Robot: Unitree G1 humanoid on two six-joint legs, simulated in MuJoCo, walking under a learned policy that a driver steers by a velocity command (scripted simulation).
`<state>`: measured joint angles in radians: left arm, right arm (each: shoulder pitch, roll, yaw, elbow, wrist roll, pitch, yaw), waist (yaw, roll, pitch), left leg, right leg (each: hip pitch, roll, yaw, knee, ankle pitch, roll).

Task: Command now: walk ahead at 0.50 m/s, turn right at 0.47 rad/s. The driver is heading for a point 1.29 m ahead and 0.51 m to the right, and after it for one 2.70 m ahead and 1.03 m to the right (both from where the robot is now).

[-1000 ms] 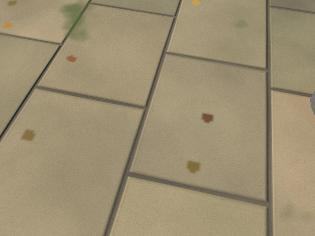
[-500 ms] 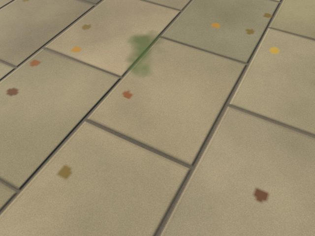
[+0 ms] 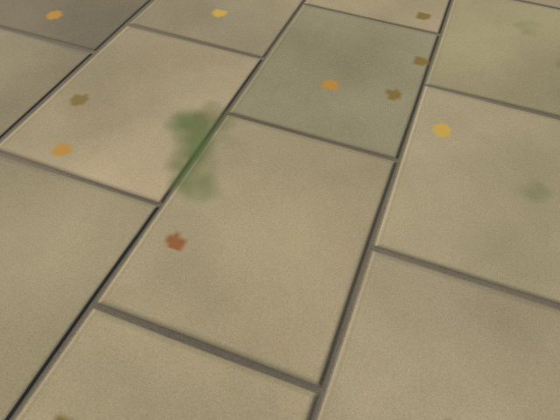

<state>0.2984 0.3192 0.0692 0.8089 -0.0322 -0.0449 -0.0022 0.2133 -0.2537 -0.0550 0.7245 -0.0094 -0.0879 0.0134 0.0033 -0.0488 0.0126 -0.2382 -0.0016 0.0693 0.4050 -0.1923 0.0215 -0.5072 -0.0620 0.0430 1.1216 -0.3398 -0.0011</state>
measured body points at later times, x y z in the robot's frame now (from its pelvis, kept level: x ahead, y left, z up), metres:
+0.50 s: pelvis +0.25 -0.09 -0.01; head +0.29 -0.11 +0.44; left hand +0.45 +0.14 -0.11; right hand +0.30 -0.40 -0.11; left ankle +0.28 +0.09 -0.66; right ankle +0.28 -0.16 -0.74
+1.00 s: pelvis +0.54 -0.14 +0.00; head +0.56 -0.15 +0.45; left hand +0.79 +0.03 -0.11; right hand +0.48 -0.43 -0.10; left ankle +0.62 -0.07 -0.74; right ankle +0.44 -0.24 -0.66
